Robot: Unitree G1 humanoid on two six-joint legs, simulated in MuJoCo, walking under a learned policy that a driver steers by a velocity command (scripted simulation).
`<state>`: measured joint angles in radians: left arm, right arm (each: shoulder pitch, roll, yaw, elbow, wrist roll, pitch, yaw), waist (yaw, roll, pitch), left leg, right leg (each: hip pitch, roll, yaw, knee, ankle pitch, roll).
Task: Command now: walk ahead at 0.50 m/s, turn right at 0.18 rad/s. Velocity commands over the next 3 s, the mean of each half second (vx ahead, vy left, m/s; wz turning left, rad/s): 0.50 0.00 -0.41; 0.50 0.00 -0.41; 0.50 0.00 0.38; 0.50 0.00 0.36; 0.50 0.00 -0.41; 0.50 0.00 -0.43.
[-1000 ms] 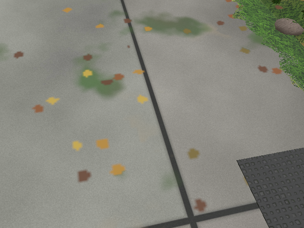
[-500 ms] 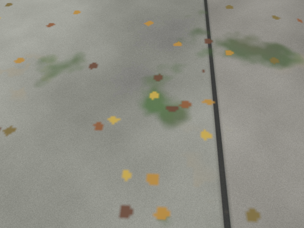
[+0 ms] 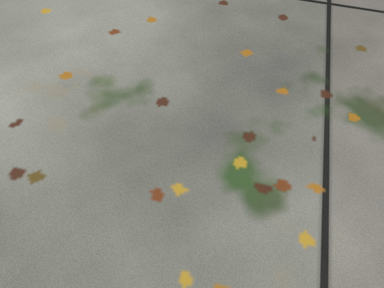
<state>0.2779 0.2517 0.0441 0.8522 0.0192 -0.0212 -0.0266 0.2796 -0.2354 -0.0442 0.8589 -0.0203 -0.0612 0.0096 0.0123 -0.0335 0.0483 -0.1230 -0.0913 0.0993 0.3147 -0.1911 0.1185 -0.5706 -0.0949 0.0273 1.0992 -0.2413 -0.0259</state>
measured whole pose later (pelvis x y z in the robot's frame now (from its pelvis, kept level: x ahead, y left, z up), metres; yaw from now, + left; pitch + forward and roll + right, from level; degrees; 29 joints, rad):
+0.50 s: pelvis +0.27 -0.06 -0.01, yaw -16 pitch +0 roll +0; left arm 0.28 0.28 0.07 0.88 0.00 -0.02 -0.01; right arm 0.22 -0.24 -0.02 0.83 -0.04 -0.07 0.00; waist 0.00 0.01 0.05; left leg -0.47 0.06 -0.01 1.19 -0.33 0.00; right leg -0.23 0.15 -0.03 0.42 -0.19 -0.15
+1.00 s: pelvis +0.55 -0.10 -0.01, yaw -28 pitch +1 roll +0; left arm 0.28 0.30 0.05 0.83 0.04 -0.05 -0.02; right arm 0.26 -0.27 -0.04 0.82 -0.02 -0.06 0.01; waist 0.00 -0.03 0.03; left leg -0.29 -0.05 0.00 0.44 -0.17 0.05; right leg -0.39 0.04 0.04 1.10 -0.35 -0.06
